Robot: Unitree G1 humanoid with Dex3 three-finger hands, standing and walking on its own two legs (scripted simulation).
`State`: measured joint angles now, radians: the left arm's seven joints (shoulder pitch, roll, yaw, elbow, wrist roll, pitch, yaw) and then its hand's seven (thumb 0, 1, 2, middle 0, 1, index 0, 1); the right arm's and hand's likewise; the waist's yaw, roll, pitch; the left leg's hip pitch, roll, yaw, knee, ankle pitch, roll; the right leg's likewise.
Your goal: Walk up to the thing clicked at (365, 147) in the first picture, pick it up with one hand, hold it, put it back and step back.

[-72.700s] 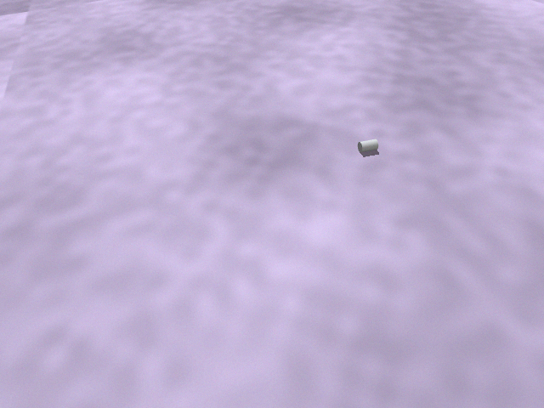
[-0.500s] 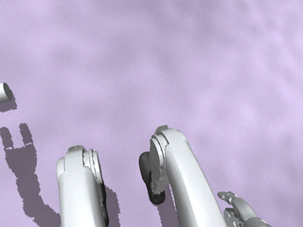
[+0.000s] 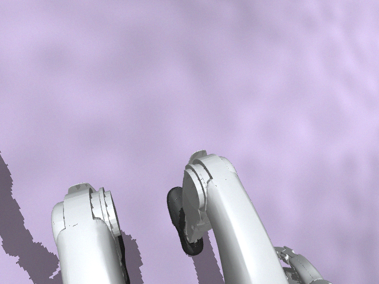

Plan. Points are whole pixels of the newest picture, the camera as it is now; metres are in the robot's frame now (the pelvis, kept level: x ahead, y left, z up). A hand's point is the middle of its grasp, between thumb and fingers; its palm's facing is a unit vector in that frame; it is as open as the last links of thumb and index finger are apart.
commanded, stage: rest palm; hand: left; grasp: from above
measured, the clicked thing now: out of the picture +0.49 +0.43 -0.33
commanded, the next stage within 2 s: none
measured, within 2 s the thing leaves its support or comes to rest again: neither
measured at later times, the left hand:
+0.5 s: hand out of the picture +0.46 +0.40 -0.22, palm faces -0.41 -0.12 -0.90, open 14.0 cm
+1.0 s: hand out of the picture +0.47 +0.39 -0.24, palm faces -0.47 -0.14 -0.87, open 13.7 cm
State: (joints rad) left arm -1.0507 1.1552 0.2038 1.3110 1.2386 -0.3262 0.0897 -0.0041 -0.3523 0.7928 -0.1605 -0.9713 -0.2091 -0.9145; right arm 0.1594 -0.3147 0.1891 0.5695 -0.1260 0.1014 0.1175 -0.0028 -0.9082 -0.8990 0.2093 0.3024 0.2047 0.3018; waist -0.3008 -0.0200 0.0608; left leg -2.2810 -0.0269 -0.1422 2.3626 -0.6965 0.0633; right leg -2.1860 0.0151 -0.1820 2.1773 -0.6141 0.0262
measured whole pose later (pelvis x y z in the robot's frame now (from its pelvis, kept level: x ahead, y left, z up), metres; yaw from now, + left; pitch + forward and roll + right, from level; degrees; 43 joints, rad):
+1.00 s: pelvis -0.01 +0.00 -0.03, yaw -3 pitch +28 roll -16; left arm -1.08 1.32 0.21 1.53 1.31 -0.44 0.29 0.00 -0.39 0.83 -0.15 -0.92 -0.18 -0.89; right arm 0.09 -0.36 0.34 0.54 -0.20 0.02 0.12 0.00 -0.90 -0.90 0.21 0.30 0.20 0.30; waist -0.37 -0.15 0.20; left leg -2.31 0.00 -0.20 2.49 -0.70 0.06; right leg -2.22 0.05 -0.23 2.26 -0.57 0.03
